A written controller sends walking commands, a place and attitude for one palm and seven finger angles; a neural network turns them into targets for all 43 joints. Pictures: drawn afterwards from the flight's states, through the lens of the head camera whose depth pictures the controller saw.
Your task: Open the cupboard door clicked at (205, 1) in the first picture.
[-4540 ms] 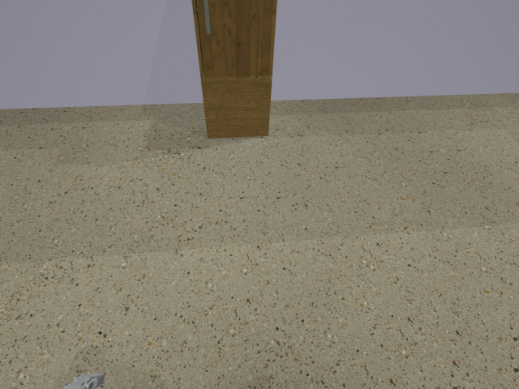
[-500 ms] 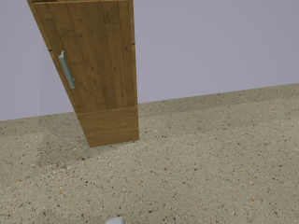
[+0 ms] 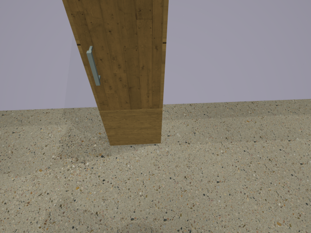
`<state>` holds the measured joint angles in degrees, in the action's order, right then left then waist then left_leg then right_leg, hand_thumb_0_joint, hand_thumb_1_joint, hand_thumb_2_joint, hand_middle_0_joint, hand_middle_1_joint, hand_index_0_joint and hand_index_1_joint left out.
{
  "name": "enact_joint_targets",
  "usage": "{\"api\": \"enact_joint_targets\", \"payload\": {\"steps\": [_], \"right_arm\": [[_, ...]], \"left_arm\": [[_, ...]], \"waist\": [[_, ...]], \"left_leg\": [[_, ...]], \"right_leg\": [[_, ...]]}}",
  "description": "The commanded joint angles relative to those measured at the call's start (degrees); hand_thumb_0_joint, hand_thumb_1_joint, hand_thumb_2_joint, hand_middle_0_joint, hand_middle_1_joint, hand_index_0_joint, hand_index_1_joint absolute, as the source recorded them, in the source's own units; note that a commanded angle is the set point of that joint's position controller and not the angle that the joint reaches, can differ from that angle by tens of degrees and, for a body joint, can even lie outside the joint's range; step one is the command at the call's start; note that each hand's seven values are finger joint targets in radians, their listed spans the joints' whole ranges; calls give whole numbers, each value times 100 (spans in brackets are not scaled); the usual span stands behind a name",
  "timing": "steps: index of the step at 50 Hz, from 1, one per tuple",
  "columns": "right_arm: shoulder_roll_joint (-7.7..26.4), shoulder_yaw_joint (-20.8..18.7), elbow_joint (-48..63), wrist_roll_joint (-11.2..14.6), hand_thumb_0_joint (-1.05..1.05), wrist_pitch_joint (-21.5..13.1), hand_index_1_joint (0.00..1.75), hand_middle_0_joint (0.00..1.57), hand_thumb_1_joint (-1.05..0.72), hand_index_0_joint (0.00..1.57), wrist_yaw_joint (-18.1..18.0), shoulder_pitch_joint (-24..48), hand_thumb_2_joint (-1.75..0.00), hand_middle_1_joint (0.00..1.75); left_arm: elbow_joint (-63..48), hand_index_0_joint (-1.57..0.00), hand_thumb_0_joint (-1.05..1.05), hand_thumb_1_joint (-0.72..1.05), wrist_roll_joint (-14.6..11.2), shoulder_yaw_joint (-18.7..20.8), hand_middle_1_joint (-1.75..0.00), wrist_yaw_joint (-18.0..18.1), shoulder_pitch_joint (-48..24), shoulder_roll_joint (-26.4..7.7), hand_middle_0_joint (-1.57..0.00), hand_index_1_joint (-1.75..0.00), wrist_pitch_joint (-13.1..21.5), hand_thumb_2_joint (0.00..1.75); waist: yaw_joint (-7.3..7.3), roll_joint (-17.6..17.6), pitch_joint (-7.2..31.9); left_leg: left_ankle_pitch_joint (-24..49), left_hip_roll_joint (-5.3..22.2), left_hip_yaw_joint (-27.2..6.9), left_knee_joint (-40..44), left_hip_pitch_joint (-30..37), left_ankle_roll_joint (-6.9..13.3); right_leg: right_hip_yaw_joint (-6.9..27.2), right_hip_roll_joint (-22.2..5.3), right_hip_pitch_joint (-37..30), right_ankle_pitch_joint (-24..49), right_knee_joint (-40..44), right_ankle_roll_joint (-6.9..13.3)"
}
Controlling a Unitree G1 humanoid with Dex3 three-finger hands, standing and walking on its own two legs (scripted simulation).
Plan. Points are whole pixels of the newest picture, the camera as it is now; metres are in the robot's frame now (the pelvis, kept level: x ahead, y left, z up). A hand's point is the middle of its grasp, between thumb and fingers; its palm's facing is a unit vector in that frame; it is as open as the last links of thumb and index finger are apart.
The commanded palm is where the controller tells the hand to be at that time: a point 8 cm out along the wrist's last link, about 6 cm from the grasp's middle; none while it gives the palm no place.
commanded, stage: take the last steps up to it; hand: left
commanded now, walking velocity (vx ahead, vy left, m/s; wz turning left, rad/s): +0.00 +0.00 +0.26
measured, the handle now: (94, 66) +0.77 +0.31 -0.02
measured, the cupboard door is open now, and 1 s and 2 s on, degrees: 0 0 0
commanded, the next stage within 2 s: come to a stop and stand still in 1.06 s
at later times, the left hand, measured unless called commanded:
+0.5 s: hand out of the picture -0.08 +0.15 -0.15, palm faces +0.27 -0.94 -0.20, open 7.3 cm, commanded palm none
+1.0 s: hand (87, 186) +0.29 +0.25 -0.16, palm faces +0.09 -0.97 -0.23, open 7.3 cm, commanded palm none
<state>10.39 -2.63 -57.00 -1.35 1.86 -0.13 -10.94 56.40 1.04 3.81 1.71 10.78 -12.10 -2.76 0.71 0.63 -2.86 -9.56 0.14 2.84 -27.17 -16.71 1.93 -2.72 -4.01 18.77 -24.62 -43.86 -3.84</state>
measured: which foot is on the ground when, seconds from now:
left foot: down 0.00-0.06, up 0.08-0.56, down 0.58-1.00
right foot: up 0.00-0.04, down 0.06-0.58, up 0.60-0.98, down 1.00-1.00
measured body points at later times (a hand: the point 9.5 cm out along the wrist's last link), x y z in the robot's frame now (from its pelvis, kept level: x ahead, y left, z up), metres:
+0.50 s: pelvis +0.03 +0.00 +0.01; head +0.05 -0.01 +0.46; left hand -0.09 +0.20 -0.14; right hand +0.13 -0.23 -0.15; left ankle +0.03 +0.15 -0.70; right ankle +0.00 -0.13 -0.74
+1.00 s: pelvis +0.19 +0.05 -0.01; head +0.21 +0.03 +0.44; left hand +0.28 +0.30 -0.14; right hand +0.13 -0.17 -0.17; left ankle +0.06 +0.15 -0.74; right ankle +0.30 -0.04 -0.73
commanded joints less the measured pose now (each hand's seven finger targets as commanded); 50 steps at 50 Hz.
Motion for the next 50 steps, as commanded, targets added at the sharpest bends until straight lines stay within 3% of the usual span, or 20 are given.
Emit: {"api": "enact_joint_targets", "payload": {"steps": [1,2,3,4,6,8,10,19,23,26,27,28,29,30,31,35,41,47,49,50], "right_arm": [[1000,-273,360,36,0,-56,30,20,-90,20,-46,46,-90,30],[748,-244,355,81,0,-60,30,20,-90,20,-22,-51,-90,30],[346,-160,462,117,0,-52,30,20,-90,20,5,-100,-90,30],[515,-200,596,51,0,9,30,20,-90,20,3,156,-90,30],[659,-268,430,-38,0,89,30,20,-90,20,66,63,-90,30],[607,-272,243,-58,0,47,30,20,-90,20,132,-219,-90,30],[498,-240,152,-56,0,-16,30,20,-90,20,164,-346,-90,30],[330,-146,305,-21,0,-159,30,20,-90,20,214,352,-90,30],[203,-69,312,25,0,-243,30,20,-90,20,225,434,-90,30],[264,-52,45,29,0,-344,30,20,-90,20,164,-252,-90,30],[496,-95,-138,33,0,-402,30,20,-90,20,100,-804,-90,30],[1039,-246,-302,-1,0,-438,30,20,-90,20,31,-1419,-90,30],[1422,-336,-428,-12,0,-422,30,20,-90,20,-27,-2043,-90,30],[1405,-296,-422,-15,0,-372,30,20,-90,20,-66,-1988,-90,30],[1050,-205,-400,-5,0,-412,30,20,-90,20,-90,-1626,-90,30],[407,-49,-238,30,0,-574,30,20,-90,20,-136,-918,-90,30],[480,-63,-362,14,0,-653,30,20,-90,20,-161,-1127,-90,30],[643,-103,-528,-43,0,-553,30,20,-90,20,-146,-1229,-90,30],[638,-85,-552,3,0,-539,30,20,-90,20,-129,-1133,-90,30],[529,-72,-533,51,0,-555,30,20,-90,20,-94,-1143,-90,30]], "left_arm": [[-143,-20,0,90,-28,16,-30,26,809,-282,-20,-30,194,90],[-121,-20,0,90,16,30,-30,56,874,-490,-20,-30,254,90],[-152,-20,0,90,74,111,-30,83,901,-997,-20,-30,324,90],[-277,-20,0,90,37,115,-30,60,822,-1229,-20,-30,310,90],[-341,-20,0,90,20,124,-30,60,365,-930,-20,-30,344,90],[-273,-20,0,90,9,47,-30,30,386,-702,-20,-30,430,90],[-187,-20,0,90,12,24,-30,-12,660,-597,-20,-30,534,90],[395,-20,0,90,91,-3,-30,-55,1725,-527,-20,-30,661,90],[593,-20,0,90,106,10,-30,-67,1739,-596,-20,-30,622,90],[670,-20,0,90,45,26,-30,-70,1506,-567,-20,-30,567,90],[659,-20,0,90,28,-15,-30,-88,1481,-409,-20,-30,544,90],[568,-20,0,90,-3,-67,-30,-128,1499,-120,-20,-30,528,90],[330,-20,0,90,22,-124,-30,-132,1131,82,-20,-30,523,90],[172,-20,0,90,51,-91,-30,-116,818,-15,-20,-30,512,90],[254,-20,0,90,79,-78,-30,-127,742,-3,-20,-30,500,90],[513,-20,0,90,67,-37,-30,-233,1047,124,-20,-30,429,90],[187,-20,0,90,44,-44,-30,-254,401,101,-20,-30,355,90],[-115,-20,0,90,29,-34,-30,-263,-138,7,-20,-30,410,90],[164,-20,0,90,51,39,-30,-241,768,-205,-20,-30,473,90],[348,-20,0,90,82,122,-30,-205,1447,-544,-20,-30,556,90]], "waist": [[-249,626,517],[-245,3,544],[-251,-1402,526],[-374,-1525,283],[-173,-1395,-295],[-28,-850,-411],[-84,-774,-339],[-484,-1006,-290],[-473,-1165,-317],[-88,-924,-172],[144,-291,109],[408,1121,468],[649,1821,387],[600,1154,39],[462,928,-121],[-15,706,-367],[-76,541,-449],[-47,528,-555],[-498,177,-114],[-801,-392,353]], "left_leg": [[183,1073,-1364,520,-186,420],[-169,698,-993,-15,-517,112],[-1350,-22,-275,-1030,-1322,-290],[-2144,9,-363,-1976,-1339,-341],[-1553,213,-562,-3019,-1550,-300],[-973,336,-414,-3455,-1702,-331],[-619,349,-286,-3499,-1831,-406],[-748,541,65,-2029,-1776,-427],[-1036,405,353,-1076,-902,-284],[-471,196,687,55,712,-248],[-525,291,545,396,1622,-215],[-1165,1340,-858,702,2558,79],[-1449,2328,-2199,1512,2579,526],[-1537,2541,-2276,1655,2230,764],[-1333,2248,-1883,1687,1843,666],[341,1662,-580,1718,1011,567],[1675,1628,-179,1645,1371,818],[2041,1606,-35,999,1211,643],[2204,1302,247,-104,757,414],[1517,954,497,-1328,198,197]], "right_leg": [[-110,131,-1092,1129,1835,72],[346,-326,-1473,1214,2497,188],[1755,-1572,-1762,978,3082,612],[2209,-2277,-918,515,3433,1092],[1982,-1874,-233,-973,3811,1033],[1325,-1560,-478,-397,3633,865],[812,-1356,-924,193,3474,786],[715,-1551,-1680,476,3544,1050],[471,-1545,-1279,753,3337,1070],[42,-1160,-460,663,2703,841],[-238,-876,-88,725,1957,676],[-668,-357,875,159,555,413],[-740,53,1744,-915,-905,293],[-245,-142,2055,-842,-1610,421],[-78,-324,2021,-404,-1906,460],[-7,-458,1496,773,-1999,337],[-74,-405,1603,1079,-802,285],[-431,-8,535,1138,725,515],[-539,214,-906,1629,1240,595],[82,-252,-1946,1873,1499,783]]}}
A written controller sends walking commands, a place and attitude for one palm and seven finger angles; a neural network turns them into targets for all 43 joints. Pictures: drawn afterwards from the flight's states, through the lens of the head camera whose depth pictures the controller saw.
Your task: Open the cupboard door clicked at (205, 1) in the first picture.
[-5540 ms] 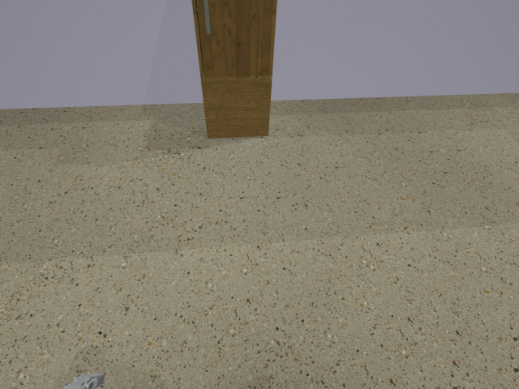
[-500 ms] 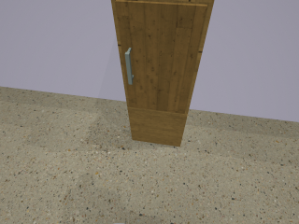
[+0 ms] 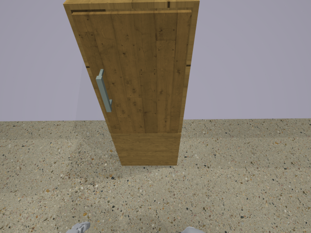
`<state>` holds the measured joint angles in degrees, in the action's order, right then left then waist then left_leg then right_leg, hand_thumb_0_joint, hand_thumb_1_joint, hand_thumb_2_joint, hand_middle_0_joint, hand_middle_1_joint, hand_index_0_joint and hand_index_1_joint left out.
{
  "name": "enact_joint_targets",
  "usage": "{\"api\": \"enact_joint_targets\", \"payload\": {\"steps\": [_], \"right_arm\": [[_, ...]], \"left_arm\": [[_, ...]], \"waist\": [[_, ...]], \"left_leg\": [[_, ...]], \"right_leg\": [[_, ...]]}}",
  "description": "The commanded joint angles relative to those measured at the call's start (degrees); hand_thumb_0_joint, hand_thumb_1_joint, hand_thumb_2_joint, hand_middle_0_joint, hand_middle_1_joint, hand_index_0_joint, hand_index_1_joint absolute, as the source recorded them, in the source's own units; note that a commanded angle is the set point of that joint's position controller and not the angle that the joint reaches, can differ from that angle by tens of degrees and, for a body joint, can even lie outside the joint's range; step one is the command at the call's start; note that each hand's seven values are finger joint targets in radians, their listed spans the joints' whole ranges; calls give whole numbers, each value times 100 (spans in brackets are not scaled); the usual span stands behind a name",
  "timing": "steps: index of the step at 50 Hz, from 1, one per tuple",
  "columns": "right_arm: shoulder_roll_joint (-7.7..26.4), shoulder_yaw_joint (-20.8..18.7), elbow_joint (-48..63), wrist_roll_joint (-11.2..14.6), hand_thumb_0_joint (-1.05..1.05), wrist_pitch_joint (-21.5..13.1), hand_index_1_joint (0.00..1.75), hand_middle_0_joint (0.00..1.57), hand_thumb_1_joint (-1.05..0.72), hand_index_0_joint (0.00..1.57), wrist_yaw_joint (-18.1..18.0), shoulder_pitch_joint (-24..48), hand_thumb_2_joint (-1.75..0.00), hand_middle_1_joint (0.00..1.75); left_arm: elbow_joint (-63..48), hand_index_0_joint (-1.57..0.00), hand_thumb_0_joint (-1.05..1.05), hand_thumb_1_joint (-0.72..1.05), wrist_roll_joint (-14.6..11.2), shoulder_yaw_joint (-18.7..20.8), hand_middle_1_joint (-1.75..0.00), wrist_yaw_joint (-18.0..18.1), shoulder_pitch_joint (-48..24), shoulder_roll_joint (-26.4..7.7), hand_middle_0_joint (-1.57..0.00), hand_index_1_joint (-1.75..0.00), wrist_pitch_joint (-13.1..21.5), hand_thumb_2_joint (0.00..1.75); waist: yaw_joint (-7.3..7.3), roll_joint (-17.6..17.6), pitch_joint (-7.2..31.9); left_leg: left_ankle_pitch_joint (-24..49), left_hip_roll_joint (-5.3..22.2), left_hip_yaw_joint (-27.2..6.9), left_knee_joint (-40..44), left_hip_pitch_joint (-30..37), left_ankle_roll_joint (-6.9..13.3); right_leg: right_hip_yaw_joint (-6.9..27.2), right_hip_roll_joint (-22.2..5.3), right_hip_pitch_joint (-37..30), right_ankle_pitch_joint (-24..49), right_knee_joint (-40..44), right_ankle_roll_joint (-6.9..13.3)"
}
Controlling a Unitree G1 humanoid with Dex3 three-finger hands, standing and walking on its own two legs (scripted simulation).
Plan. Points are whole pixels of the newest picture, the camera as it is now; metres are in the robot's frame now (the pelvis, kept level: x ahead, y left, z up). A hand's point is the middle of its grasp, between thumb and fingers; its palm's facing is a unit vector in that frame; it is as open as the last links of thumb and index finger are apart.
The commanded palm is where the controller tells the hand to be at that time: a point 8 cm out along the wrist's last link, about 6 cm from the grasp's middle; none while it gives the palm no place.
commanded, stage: take the last steps up to it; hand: left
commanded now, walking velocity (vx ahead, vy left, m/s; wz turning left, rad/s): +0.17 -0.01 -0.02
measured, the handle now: (105, 91) +0.60 +0.21 -0.01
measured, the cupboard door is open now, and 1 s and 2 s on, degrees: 0 0 0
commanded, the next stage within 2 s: come to a stop and stand still in 0.06 s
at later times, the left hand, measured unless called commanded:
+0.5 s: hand out of the picture +0.11 +0.19 -0.18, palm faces +0.08 -0.98 -0.19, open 7.3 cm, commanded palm none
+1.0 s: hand out of the picture +0.06 +0.13 -0.14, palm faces +0.02 -0.97 -0.23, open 7.3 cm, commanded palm none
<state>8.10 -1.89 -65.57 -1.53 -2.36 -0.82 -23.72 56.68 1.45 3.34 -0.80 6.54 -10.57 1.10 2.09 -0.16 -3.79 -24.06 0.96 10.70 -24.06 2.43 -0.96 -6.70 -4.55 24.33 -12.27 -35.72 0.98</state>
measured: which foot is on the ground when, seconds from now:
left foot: down 0.00-0.02, up 0.04-0.40, down 0.42-0.80, up 0.82-1.00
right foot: down 0.00-0.44, up 0.46-0.78, down 0.80-1.00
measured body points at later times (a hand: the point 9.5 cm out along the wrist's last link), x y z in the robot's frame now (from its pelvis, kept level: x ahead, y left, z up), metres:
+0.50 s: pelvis +0.09 +0.01 +0.01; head +0.11 +0.03 +0.46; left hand +0.11 +0.24 -0.16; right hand +0.15 -0.22 -0.14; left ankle +0.13 +0.12 -0.73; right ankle +0.10 -0.09 -0.71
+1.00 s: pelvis +0.05 -0.04 +0.02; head +0.06 -0.08 +0.47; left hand +0.06 +0.18 -0.12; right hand +0.06 -0.28 -0.15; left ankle +0.06 +0.11 -0.69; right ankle +0.00 -0.13 -0.73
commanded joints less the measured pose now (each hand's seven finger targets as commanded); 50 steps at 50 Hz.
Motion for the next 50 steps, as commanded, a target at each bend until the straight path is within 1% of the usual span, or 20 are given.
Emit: {"api": "enact_joint_targets", "payload": {"steps": [1,2,4,5,9,13,17,19,20,22,24,28,31,35,38,40,41,42,45,50], "right_arm": [[417,-102,418,127,0,-145,30,20,-90,20,10,-265,-90,30],[603,-119,528,128,0,-88,30,20,-90,20,-20,-55,-90,30],[538,-163,482,97,0,-6,30,20,-90,20,18,343,-90,30],[465,-140,467,67,0,33,30,20,-90,20,29,379,-90,30],[165,-68,253,29,0,189,30,20,-90,20,20,-110,-90,30],[40,24,306,118,0,291,30,20,-90,20,-44,137,-90,30],[276,-45,492,125,0,341,30,20,-90,20,-73,489,-90,30],[379,-93,470,113,0,324,30,20,-90,20,-79,438,-90,30],[576,-117,513,102,0,288,30,20,-90,20,-94,454,-90,30],[1088,-184,700,56,0,291,30,20,-90,20,-145,647,-90,30],[1026,-169,726,27,0,268,30,20,-90,20,-221,826,-90,30],[1015,-200,963,21,0,298,30,20,-90,20,-255,1317,-90,30],[1152,-289,1002,18,0,310,30,20,-90,20,-232,1220,-90,30],[1199,-336,953,-15,0,335,30,20,-90,20,-147,1204,-90,30],[1008,-308,905,35,0,372,30,20,-90,20,-51,1330,-90,30],[357,-141,1094,117,0,412,30,20,-90,20,13,1492,-90,30],[581,-163,1179,65,0,422,30,20,-90,20,58,1723,-90,30],[643,-192,1115,25,0,427,30,20,-90,20,88,1743,-90,30],[583,-147,763,18,0,354,30,20,-90,20,91,1215,-90,30],[628,-113,770,86,0,306,30,20,-90,20,37,1176,-90,30]], "left_arm": [[388,-20,0,90,44,312,-30,99,2286,-1307,-20,-30,222,90],[374,-20,0,90,-90,299,-30,116,2350,-1440,-20,-30,203,90],[97,-20,0,90,-100,207,-30,172,1260,-973,-20,-30,171,90],[3,-20,0,90,-100,125,-30,180,914,-783,-20,-30,168,90],[29,-20,0,90,-56,-12,-30,218,658,-421,-20,-30,262,90],[123,-20,0,90,-17,-41,-30,259,710,-480,-20,-30,140,90],[174,-20,0,90,-37,55,-30,310,801,-712,-20,-30,-38,90],[178,-20,0,90,-62,69,-30,316,780,-658,-20,-30,-114,90],[157,-20,0,90,-78,45,-30,312,883,-551,-20,-30,-152,90],[87,-20,0,90,-110,-15,-30,331,1095,-251,-20,-30,-226,90],[85,-20,0,90,-82,15,-30,333,942,-349,-20,-30,-319,90],[130,-20,0,90,-41,86,-30,270,1134,-410,-20,-30,-360,90],[-13,-20,0,90,-48,91,-30,246,987,-393,-20,-30,-404,90],[-37,-20,0,90,-51,3,-30,198,955,-238,-20,-30,-354,90],[311,-20,0,90,-38,-28,-30,202,1639,-271,-20,-30,-219,90],[259,-20,0,90,32,-1,-30,248,1468,-923,-20,-30,-130,90],[77,-20,0,90,11,5,-30,251,1100,-1052,-20,-30,-136,90],[24,-20,0,90,9,3,-30,265,885,-965,-20,-30,-74,90],[90,-20,0,90,-19,-32,-30,256,851,-723,-20,-30,13,90],[280,-20,0,90,-21,17,-30,313,1491,-772,-20,-30,69,90]], "waist": [[-905,-1804,1054],[-907,-1547,1197],[-632,-826,288],[-408,-374,86],[7,-286,269],[-122,-318,478],[-214,-625,527],[-148,-627,402],[-168,-226,470],[-264,936,437],[-184,1337,315],[-293,811,605],[-139,863,856],[-30,1195,862],[-340,742,791],[-325,-1380,96],[-390,-1151,-251],[-354,-1320,-469],[-213,-805,-622],[-457,-752,77]], "left_leg": [[-41,37,-36,-3496,-2918,197],[-1114,14,-720,-4532,-3136,245],[-230,460,-1058,-4905,-3261,279],[194,582,-1117,-4762,-3143,245],[597,596,-933,-3641,-2523,-3],[547,391,-792,-2197,-2104,-157],[866,267,-769,-1129,-1863,-172],[1921,307,-764,-346,-1324,-124],[3196,701,-1084,-195,-975,36],[4879,1902,-1945,317,-1287,782],[5006,2086,-2256,691,-1602,1208],[4651,1753,-1650,333,-1079,1183],[3841,1764,-1721,414,-818,1154],[2152,1654,-1884,684,-984,1013],[450,970,-1416,434,-1910,452],[-159,137,-739,-786,-2813,-140],[-179,267,-928,-1182,-2603,-91],[78,326,-1070,-1447,-2625,-39],[608,253,-1015,-1783,-2753,-23],[288,156,-906,-1971,-3018,-170]], "right_leg": [[2709,-1757,-3483,1092,1386,948],[3268,-2149,-3238,1249,1919,1306],[2605,-1797,-1805,-303,2356,1130],[2116,-1576,-1294,-273,2407,1007],[847,-1102,-772,1637,2329,799],[691,-1019,-1016,2879,1964,868],[765,-1040,-1360,2856,1422,842],[685,-849,-1029,2440,1014,552],[536,-550,-778,1885,694,295],[76,161,-754,-703,-191,-113],[538,302,-501,-2154,-1751,-164],[801,327,64,-1629,-2622,-234],[758,286,58,-1640,-2247,-314],[476,246,-592,-1698,-646,-253],[221,347,-1981,-417,1396,-195],[2360,-1233,-1328,-2111,2860,365],[2546,-1577,-518,-2698,3185,615],[2498,-1404,-275,-2517,3210,591],[1834,-1101,-928,-619,2691,596],[1418,-1281,-2460,3093,1736,724]]}}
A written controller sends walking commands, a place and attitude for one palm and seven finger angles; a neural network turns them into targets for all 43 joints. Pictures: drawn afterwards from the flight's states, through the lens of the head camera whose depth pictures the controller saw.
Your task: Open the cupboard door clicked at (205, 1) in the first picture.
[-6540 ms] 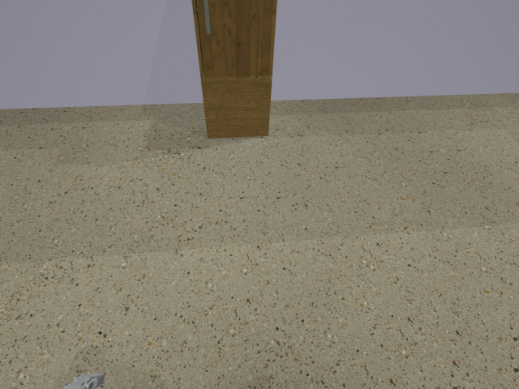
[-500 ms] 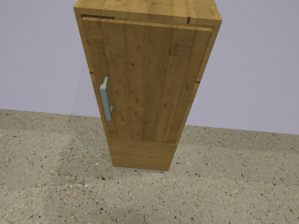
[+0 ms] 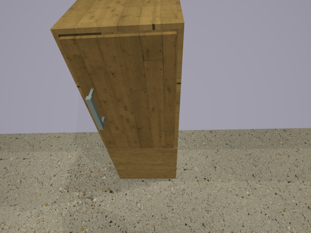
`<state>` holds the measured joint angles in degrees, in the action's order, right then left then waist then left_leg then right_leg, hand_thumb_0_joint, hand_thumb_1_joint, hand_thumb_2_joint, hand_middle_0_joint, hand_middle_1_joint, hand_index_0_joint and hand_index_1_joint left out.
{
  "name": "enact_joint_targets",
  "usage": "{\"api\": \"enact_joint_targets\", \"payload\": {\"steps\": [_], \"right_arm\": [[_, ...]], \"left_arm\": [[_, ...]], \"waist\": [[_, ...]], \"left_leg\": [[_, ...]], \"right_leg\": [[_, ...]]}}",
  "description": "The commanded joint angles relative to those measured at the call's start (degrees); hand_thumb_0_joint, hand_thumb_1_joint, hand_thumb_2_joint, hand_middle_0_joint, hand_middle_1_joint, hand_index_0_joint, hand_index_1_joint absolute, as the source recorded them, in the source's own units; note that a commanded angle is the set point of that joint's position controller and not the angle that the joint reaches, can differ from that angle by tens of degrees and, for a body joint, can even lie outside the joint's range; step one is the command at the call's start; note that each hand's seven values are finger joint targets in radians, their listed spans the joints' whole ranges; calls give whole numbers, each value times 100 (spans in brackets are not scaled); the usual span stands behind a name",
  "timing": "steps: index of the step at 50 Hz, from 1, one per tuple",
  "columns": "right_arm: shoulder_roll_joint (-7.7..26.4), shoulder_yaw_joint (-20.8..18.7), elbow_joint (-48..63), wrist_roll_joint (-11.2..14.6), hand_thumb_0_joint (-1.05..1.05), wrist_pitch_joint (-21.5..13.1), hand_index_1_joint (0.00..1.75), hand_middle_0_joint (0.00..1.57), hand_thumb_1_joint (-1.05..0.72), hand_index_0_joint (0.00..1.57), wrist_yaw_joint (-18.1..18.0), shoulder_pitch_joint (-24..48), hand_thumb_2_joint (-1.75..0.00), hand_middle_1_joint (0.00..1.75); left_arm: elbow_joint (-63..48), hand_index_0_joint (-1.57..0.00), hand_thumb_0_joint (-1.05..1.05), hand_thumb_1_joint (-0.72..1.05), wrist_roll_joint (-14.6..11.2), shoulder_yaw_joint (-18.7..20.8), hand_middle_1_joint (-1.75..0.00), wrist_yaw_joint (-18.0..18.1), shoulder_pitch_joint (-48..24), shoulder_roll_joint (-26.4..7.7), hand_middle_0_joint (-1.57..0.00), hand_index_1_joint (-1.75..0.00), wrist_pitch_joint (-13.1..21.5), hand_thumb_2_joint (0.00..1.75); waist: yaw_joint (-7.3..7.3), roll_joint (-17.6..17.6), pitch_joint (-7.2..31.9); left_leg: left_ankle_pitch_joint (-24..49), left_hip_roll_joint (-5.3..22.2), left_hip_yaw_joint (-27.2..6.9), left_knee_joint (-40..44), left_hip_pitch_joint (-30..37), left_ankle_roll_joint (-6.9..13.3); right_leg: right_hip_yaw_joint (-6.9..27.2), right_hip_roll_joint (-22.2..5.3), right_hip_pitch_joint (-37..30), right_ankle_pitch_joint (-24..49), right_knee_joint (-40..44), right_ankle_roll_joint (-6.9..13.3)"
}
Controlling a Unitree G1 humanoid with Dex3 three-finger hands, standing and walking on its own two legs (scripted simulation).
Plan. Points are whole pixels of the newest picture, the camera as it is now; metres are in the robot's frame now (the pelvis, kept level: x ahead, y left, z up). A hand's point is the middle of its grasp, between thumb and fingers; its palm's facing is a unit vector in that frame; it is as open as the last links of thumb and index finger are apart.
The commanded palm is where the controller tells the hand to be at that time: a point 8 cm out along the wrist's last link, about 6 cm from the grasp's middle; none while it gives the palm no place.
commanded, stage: come to a stop and stand still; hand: left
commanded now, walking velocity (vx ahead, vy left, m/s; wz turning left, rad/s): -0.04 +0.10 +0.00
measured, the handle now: (96, 110) +0.54 +0.27 -0.03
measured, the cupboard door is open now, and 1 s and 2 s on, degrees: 0 0 0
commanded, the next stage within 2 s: look again from close up in 0.10 s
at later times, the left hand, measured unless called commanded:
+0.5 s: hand out of the picture +0.00 +0.27 -0.20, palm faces +0.06 -0.97 -0.22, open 7.3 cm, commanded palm none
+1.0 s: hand (51, 213) +0.17 +0.29 -0.03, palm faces +0.28 -0.95 -0.13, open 7.6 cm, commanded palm +0.08 +0.34 -0.07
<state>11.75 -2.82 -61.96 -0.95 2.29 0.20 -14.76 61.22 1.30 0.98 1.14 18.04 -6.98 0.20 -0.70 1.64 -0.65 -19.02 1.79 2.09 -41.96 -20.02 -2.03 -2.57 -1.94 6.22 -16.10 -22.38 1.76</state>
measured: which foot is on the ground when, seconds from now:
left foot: up 0.00-0.18, down 0.20-1.00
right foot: down 0.00-1.00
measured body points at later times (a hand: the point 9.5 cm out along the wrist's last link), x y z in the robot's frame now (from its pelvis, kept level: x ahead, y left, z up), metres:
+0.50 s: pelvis -0.01 +0.08 -0.02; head -0.01 +0.09 +0.43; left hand +0.00 +0.32 -0.18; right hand +0.08 -0.14 -0.16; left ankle -0.01 +0.15 -0.75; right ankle -0.05 -0.09 -0.75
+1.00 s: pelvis -0.04 +0.07 -0.02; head -0.03 +0.07 +0.43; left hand +0.15 +0.33 -0.02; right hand +0.05 -0.17 -0.14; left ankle -0.01 +0.15 -0.75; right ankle -0.01 -0.04 -0.75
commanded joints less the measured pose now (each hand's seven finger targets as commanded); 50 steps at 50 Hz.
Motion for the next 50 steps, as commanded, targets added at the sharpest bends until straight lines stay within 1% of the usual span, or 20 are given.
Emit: {"api": "enact_joint_targets", "payload": {"steps": [1,5,9,10,11,12,13,17,22,27,34,39,40,41,42,43,44,46,48,50], "right_arm": [[253,-18,446,39,0,-156,30,20,-90,20,-82,350,-90,30],[193,12,464,82,0,-152,30,20,-90,20,-127,371,-90,30],[235,23,136,60,0,-228,30,20,-90,20,-178,-200,-90,30],[469,41,612,30,0,-358,30,20,-90,20,-136,136,-90,30],[266,66,748,14,0,-309,30,20,-90,20,-95,-127,-90,30],[193,93,787,12,0,-258,30,20,-90,20,-100,67,-90,30],[128,118,726,13,0,-259,30,20,-90,20,-89,-76,-90,30],[524,96,697,18,0,-362,30,20,-90,20,-149,-238,-90,30],[520,124,880,0,0,-335,30,20,-90,20,-160,27,-90,30],[650,103,875,-19,0,-366,30,20,-90,20,-158,-49,-90,30],[609,133,738,-5,0,-447,30,20,-90,20,-202,-132,-90,30],[578,164,531,7,0,-439,30,20,-90,20,-202,-224,-90,30],[913,151,837,95,0,-356,30,20,-90,20,-139,-105,-90,30],[1376,-130,2728,365,0,-1290,30,20,-90,20,-300,-445,-90,30],[939,147,2257,322,0,-1855,30,20,-90,20,-469,27,-90,30],[921,96,1795,309,0,-2020,30,20,-90,20,-494,78,-90,30],[623,76,1711,421,0,-1982,30,20,-90,20,-407,6,-90,30],[971,-46,2286,336,0,-2092,30,20,-90,20,-333,164,-90,30],[1036,-85,2470,251,0,-2043,30,20,-90,20,-275,112,-90,30],[1001,-94,2819,184,0,-1974,30,20,-90,20,-210,354,-90,30]], "left_arm": [[-134,-20,0,90,-2,265,-30,137,453,-1124,-20,-30,146,90],[-65,-20,0,90,18,287,-30,189,395,-1120,-20,-30,77,90],[-60,-20,0,90,-64,213,-30,163,5,-929,-20,-30,21,90],[-11,-20,0,90,-19,129,-30,378,612,-854,-20,-30,257,90],[-295,-20,0,90,11,208,-30,339,395,-1153,-20,-30,296,90],[-307,-20,0,90,23,214,-30,308,426,-1071,-20,-30,306,90],[-299,-20,0,90,31,192,-30,300,329,-1086,-20,-30,313,90],[-351,-20,0,90,-12,41,-30,246,356,-780,-20,-30,95,90],[-396,-20,0,90,11,-26,-30,149,281,-746,-20,-30,-23,90],[-505,-20,0,90,24,-27,-30,101,155,-815,-20,-30,-66,90],[-428,-20,0,90,-5,-32,-30,92,177,-854,-20,-30,-26,90],[-284,-20,0,90,-19,-53,-30,97,138,-852,-20,-30,-34,90],[-156,-20,0,90,51,-117,-30,278,273,-907,-20,-30,0,90],[-9170,-20,0,88,-934,1387,-32,445,-3859,-2674,-20,-32,1259,89],[-7709,-20,0,85,-501,1072,-33,582,-941,-2272,-20,-33,1002,88],[-7147,-21,0,83,-544,958,-34,843,-833,-1981,-21,-34,768,87],[-5711,-21,0,81,-802,-130,-36,755,986,-120,-21,-36,220,86],[-6582,-21,0,76,-996,368,-39,514,-171,-714,-21,-39,709,84],[-5159,-21,0,71,-1019,1155,-42,94,537,-1095,-21,-42,1299,82],[-4326,-22,0,67,-1289,1443,-45,-550,1060,-951,-22,-45,2090,80]], "waist": [[-236,-967,-141],[-238,-1174,36],[74,-862,148],[-46,-503,283],[128,-699,466],[0,-686,232],[117,-291,353],[59,890,193],[-14,100,-607],[14,245,-457],[-20,119,203],[16,30,-63],[94,-595,-292],[635,490,2559],[151,1231,2415],[176,1328,1926],[288,640,729],[338,683,70],[220,-63,-274],[-33,-1127,124]], "left_leg": [[-325,61,-34,-89,-746,-70],[-342,-8,30,611,-261,-40],[1667,123,54,2019,1489,89],[2209,381,4,589,1126,172],[485,189,18,739,412,274],[-231,145,83,715,238,270],[91,155,110,1036,488,274],[3372,802,-624,1474,1004,680],[972,582,-694,2041,189,643],[199,722,-1049,2654,372,638],[1568,734,-905,2477,1107,575],[1508,642,-755,2518,941,479],[2087,746,-644,1857,553,328],[2714,257,-947,1895,2430,-138],[2972,685,-1309,2216,3025,-339],[2137,540,-1265,2505,2337,-557],[1219,492,-1202,2656,1557,-467],[50,212,-893,2049,652,-163],[-268,-130,-559,1152,-430,62],[-260,-251,-384,272,-1403,137]], "right_leg": [[1012,-1582,-820,3886,273,704],[983,-1546,-796,4496,-55,739],[532,-896,296,2850,-462,178],[820,-840,253,4567,-442,-21],[905,-1114,-228,4321,-467,143],[1086,-1282,-22,4025,-269,260],[846,-1193,-23,4022,-510,326],[-14,-160,562,247,-993,-72],[61,-161,763,-171,-569,-73],[39,-158,929,-229,-728,-133],[182,-245,826,48,-590,-132],[238,-304,723,216,-425,-122],[142,-277,724,123,-521,-196],[-240,150,1074,1215,-876,-66],[-1,114,1616,23,-1602,-62],[-34,106,1923,-372,-1858,-85],[-80,53,2222,-540,-1895,-119],[-162,110,2167,-429,-1367,-56],[-336,183,2336,-544,-931,4],[-292,233,2964,-1063,-1564,34]]}}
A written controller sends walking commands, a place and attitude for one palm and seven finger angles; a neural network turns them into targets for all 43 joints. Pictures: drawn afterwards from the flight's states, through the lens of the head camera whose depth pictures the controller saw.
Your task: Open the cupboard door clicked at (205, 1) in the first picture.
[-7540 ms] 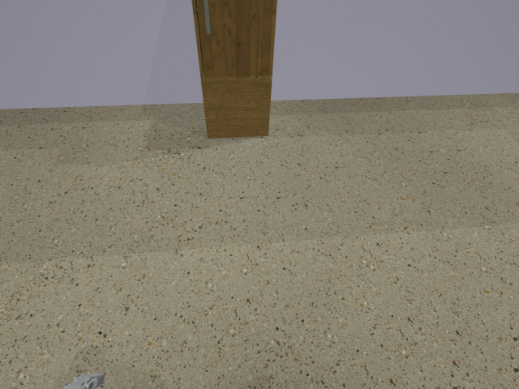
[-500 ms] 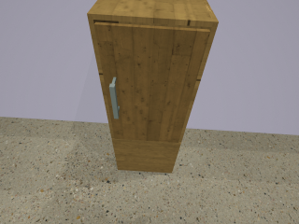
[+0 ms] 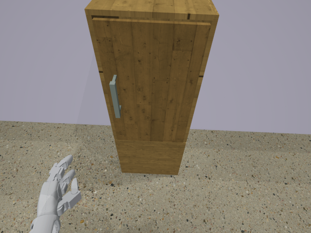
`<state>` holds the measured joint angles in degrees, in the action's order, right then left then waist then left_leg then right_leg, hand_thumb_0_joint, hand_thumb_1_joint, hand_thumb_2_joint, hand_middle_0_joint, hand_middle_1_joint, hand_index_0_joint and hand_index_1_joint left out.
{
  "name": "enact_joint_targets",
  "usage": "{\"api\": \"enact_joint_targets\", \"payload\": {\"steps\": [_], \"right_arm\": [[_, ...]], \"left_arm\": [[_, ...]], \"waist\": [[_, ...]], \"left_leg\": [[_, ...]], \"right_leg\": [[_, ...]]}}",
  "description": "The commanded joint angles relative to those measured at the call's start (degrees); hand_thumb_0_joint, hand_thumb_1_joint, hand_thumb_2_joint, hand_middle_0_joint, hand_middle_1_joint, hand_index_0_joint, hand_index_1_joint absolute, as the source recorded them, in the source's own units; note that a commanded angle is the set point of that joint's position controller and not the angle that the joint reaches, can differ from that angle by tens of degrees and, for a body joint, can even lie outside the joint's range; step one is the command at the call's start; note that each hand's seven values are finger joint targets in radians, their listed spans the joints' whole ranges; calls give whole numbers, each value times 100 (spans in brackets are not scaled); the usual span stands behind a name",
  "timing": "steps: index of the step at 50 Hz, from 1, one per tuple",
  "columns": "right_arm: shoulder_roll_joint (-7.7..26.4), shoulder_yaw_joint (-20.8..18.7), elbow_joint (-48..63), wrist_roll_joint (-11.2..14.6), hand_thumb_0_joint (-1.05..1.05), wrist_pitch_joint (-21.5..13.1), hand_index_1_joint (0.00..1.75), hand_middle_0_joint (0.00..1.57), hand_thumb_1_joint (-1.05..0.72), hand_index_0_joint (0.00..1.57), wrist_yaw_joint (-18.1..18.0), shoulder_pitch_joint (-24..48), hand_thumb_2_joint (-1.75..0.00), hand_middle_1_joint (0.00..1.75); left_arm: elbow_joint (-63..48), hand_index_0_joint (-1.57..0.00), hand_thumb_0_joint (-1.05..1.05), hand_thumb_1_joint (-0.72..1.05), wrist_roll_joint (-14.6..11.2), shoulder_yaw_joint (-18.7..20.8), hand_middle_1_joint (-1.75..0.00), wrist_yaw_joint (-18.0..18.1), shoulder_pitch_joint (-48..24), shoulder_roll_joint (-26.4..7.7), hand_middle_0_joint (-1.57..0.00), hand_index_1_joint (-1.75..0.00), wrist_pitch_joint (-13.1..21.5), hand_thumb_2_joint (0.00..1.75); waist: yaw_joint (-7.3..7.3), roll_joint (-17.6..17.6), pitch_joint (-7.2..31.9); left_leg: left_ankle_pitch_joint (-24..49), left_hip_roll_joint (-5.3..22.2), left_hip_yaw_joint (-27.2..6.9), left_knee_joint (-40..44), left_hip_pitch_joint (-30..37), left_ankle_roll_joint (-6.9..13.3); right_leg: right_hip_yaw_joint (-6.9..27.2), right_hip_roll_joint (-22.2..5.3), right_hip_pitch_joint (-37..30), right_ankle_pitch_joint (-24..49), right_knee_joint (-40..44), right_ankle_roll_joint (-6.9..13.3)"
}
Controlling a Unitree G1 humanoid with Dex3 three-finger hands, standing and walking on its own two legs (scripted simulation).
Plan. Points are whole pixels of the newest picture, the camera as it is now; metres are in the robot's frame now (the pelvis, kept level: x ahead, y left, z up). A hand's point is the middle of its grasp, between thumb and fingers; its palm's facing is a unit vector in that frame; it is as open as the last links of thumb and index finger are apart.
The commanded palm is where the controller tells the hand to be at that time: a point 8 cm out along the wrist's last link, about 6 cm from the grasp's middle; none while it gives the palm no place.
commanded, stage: raise the hand with hooked fingers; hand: left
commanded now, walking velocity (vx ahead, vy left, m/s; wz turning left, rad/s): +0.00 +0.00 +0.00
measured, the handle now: (116, 97) +0.59 +0.16 -0.01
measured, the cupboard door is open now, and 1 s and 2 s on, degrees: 0 0 0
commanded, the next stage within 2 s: move the hooked fingers beside the handle in 1.90 s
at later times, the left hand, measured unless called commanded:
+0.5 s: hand (80, 196) +0.23 +0.20 -0.04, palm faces -0.07 -0.99 -0.07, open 10.2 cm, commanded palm +0.20 +0.26 -0.03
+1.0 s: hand (62, 180) +0.26 +0.25 -0.01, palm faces -0.01 -1.00 -0.07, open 13.1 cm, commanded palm +0.24 +0.30 -0.01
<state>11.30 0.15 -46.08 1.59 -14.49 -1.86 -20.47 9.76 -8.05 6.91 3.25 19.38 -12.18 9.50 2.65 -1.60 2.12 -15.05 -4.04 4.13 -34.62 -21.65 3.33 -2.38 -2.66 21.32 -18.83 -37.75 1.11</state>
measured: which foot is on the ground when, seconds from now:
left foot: down 0.00-1.00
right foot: down 0.00-1.00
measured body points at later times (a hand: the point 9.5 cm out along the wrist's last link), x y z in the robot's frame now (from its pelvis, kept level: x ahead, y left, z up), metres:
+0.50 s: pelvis +0.00 -0.05 -0.08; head +0.08 -0.03 +0.36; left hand +0.23 +0.26 -0.03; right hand +0.21 -0.27 -0.16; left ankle +0.03 +0.07 -0.72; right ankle +0.01 -0.12 -0.72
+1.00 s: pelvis +0.01 +0.00 -0.06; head +0.08 +0.03 +0.38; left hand +0.25 +0.30 +0.00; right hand +0.18 -0.25 -0.13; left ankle +0.03 +0.07 -0.72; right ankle +0.01 -0.12 -0.72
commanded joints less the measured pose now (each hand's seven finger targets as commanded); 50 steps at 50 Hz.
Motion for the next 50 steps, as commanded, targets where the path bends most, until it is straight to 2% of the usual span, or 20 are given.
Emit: {"api": "enact_joint_targets", "payload": {"steps": [1,2,3,4,6,9,12,13,14,16,18,19,23,25,28,33,38,43,45,50], "right_arm": [[1039,-445,1392,-81,0,-298,30,20,-90,20,19,1059,-90,30],[1073,-500,1556,-78,0,-302,30,20,-90,20,45,1149,-90,30],[1092,-565,1757,-1,0,-331,30,20,-90,20,101,1139,-90,30],[1160,-575,1985,28,0,-387,30,20,-90,20,132,1259,-90,30],[1208,-554,2371,117,0,-413,30,20,-90,20,124,1312,-90,30],[1185,-496,2749,109,0,-437,30,20,-90,20,16,1217,-90,30],[1058,-438,2574,48,0,-495,30,20,-90,20,-137,1010,-90,30],[1077,-408,2442,-5,0,-510,30,20,-90,20,-186,953,-90,30],[1097,-413,2269,-28,0,-536,30,20,-90,20,-228,882,-90,30],[1132,-398,2005,3,0,-593,30,20,-90,20,-265,871,-90,30],[1201,-357,1842,34,0,-600,30,20,-90,20,-302,814,-90,30],[1218,-363,1755,69,0,-565,30,20,-90,20,-311,777,-90,30],[1229,-359,1977,154,0,-371,30,20,-90,20,-307,848,-90,30],[1144,-349,2169,149,0,-262,30,20,-90,20,-256,880,-90,30],[970,-354,2251,78,0,-229,30,20,-90,20,-195,951,-90,30],[1025,-407,2098,32,0,-233,30,20,-90,20,-85,855,-90,30],[1273,-418,2187,66,0,-251,30,20,-90,20,-106,676,-90,30],[1288,-372,2252,65,0,-235,30,20,-90,20,-171,612,-90,30],[1236,-351,2239,68,0,-187,30,20,-90,20,-153,613,-90,30],[1332,-327,2308,94,0,13,30,20,-90,20,-131,599,-90,30]], "left_arm": [[983,-22,0,64,-536,1030,-47,-1160,999,-555,-22,-47,1568,79],[1046,-22,0,62,-701,1065,-48,-1603,1026,-578,-22,-48,1986,78],[1297,-22,0,60,-797,1184,-50,-2067,993,-714,-22,-50,2307,77],[1287,-22,0,57,-935,1173,-51,-2518,689,-835,-22,-51,2541,76],[1088,-23,0,53,-1117,1568,-54,-2984,451,-1315,-23,-54,2506,74],[-371,-23,0,46,-1540,1987,-58,-3218,-465,-1964,-23,-58,2339,71],[-1953,-24,0,39,-1642,2020,-63,-3054,-1355,-2099,-24,-63,2717,68],[-2403,-24,0,36,-1625,1843,-64,-2976,-1756,-2039,-24,-64,2843,67],[-2383,-24,0,34,-1572,1789,-66,-2927,-1606,-1995,-24,-66,2891,66],[-2071,-24,0,29,-1524,1443,-69,-2968,-1356,-1667,-24,-69,2843,64],[-1507,-25,0,25,-1511,1363,-72,-3144,-1353,-1665,-25,-72,2527,62],[-1132,-25,0,22,-1435,1491,-74,-3231,-1272,-1826,-25,-74,2294,61],[-406,-25,0,13,-1521,1971,-80,-3605,-767,-2132,-25,-80,1170,57],[-695,-26,0,8,-1662,2354,-82,-3545,-493,-2266,-26,-82,928,55],[-877,-26,0,1,-1819,2604,-87,-3184,-313,-2090,-26,-87,1075,52],[-679,-27,0,-10,-1598,2022,-94,-2824,-543,-1437,-27,-94,1685,47],[-715,-28,0,-22,-1452,1676,-102,-3170,-1033,-1668,-28,-102,1798,42],[-1469,-29,0,-34,-1516,2242,-110,-3032,-1321,-2401,-29,-110,1891,37],[-1423,-29,0,-38,-1545,2241,-112,-2869,-1050,-2227,-29,-112,1893,35],[-594,-30,0,-50,-1449,1928,-120,-2800,-1250,-1907,-30,-120,1488,30]], "waist": [[-456,-1164,-40],[-503,-1604,10],[-564,-1485,54],[-497,-1338,138],[-632,-569,672],[-619,467,1472],[-311,1085,1930],[-125,1062,1902],[-82,1204,1876],[60,1202,1589],[176,1030,1478],[141,769,1519],[-299,513,2108],[-480,271,2606],[-632,7,2680],[-322,60,1947],[-154,417,1961],[-385,1016,2417],[-424,1150,2295],[-247,935,1705]], "left_leg": [[-879,287,-527,-815,-1737,-409],[-1055,259,-452,-1137,-2184,-425],[-1052,236,-442,-1381,-2440,-430],[-1171,186,-408,-1666,-2780,-414],[-1302,113,-269,-2024,-3075,-311],[-1409,180,-275,-2396,-3092,-216],[-958,363,-410,-2766,-2667,-113],[-874,399,-497,-2859,-2630,-85],[-726,437,-535,-2929,-2559,-77],[-530,469,-626,-3017,-2571,-74],[-325,466,-686,-3150,-2721,-62],[-236,497,-694,-3135,-2817,-67],[380,450,-670,-2918,-2704,-69],[675,438,-656,-2718,-2540,-101],[908,442,-662,-2585,-2487,-162],[680,426,-640,-2428,-2357,-178],[421,443,-714,-2271,-1995,-133],[987,521,-890,-1928,-1199,-283],[1119,569,-969,-1764,-945,-395],[238,577,-1086,-1504,-1224,-446]], "right_leg": [[-184,283,1729,-1206,-275,94],[-40,279,1911,-1656,-459,96],[188,249,1944,-1810,-598,148],[427,178,1956,-2030,-690,149],[847,106,1800,-2292,-794,109],[1317,52,1661,-2792,-794,57],[1316,147,1878,-2013,-1009,26],[1184,250,2101,-1751,-1196,36],[1116,286,2210,-1445,-1274,54],[945,358,2424,-913,-1396,42],[966,359,2405,-365,-1434,-73],[943,325,2289,-147,-1425,-105],[1030,207,1354,909,-1362,-274],[969,105,745,1628,-1375,-365],[774,166,563,2209,-1528,-318],[285,357,1628,1270,-1704,-126],[88,441,2219,423,-1701,20],[-82,488,2104,387,-1733,130],[-175,487,2235,235,-1669,119],[-285,500,2460,-168,-1535,79]]}}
